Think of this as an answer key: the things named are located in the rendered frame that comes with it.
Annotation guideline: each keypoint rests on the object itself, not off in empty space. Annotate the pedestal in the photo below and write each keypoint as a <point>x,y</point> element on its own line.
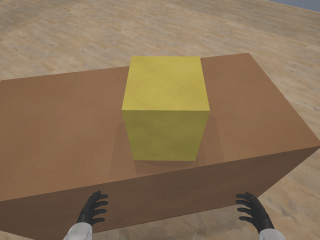
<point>63,137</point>

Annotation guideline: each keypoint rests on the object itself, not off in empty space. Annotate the robot left forearm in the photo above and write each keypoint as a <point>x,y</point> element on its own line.
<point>80,231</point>

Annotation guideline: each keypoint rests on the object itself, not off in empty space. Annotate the carton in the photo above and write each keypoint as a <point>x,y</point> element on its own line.
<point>165,107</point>

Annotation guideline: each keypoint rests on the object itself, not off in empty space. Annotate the robot right forearm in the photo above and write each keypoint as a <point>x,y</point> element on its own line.
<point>270,234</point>

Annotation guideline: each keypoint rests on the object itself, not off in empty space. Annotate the robot right hand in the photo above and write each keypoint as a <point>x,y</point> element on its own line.
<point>260,219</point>

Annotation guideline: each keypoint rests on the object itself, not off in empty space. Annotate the robot left hand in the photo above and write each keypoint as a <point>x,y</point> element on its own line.
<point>88,211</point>

